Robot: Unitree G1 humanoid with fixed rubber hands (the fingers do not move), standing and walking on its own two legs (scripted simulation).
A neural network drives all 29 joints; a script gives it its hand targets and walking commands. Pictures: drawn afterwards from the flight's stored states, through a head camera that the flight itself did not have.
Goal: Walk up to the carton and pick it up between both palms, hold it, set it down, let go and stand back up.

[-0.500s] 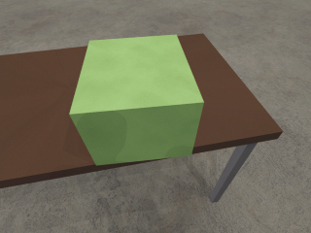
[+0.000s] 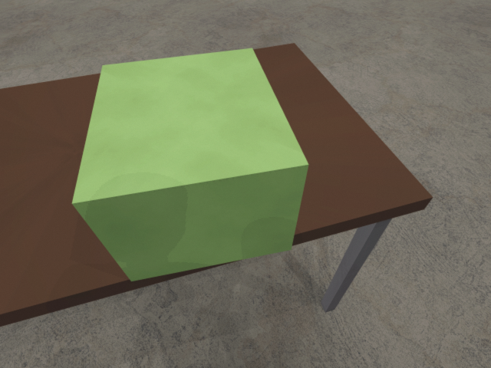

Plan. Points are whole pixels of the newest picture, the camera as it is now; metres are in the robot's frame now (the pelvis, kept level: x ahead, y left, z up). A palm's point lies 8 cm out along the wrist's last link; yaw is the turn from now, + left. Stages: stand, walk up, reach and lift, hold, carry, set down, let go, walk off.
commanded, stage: walk up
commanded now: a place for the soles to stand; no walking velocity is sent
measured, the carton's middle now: (195, 156) +0.45 +0.10 +0.10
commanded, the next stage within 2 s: none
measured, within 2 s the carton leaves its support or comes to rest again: neither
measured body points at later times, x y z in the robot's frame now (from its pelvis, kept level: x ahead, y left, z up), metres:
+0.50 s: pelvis -0.01 +0.01 +0.02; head +0.00 +0.03 +0.47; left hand +0.11 +0.26 -0.12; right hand +0.07 -0.23 -0.12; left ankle -0.03 +0.14 -0.71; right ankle +0.02 -0.09 -0.71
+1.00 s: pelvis -0.03 +0.00 +0.02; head -0.01 +0.02 +0.46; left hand +0.02 +0.26 -0.14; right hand +0.05 -0.24 -0.12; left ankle -0.03 +0.14 -0.71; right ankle +0.02 -0.09 -0.71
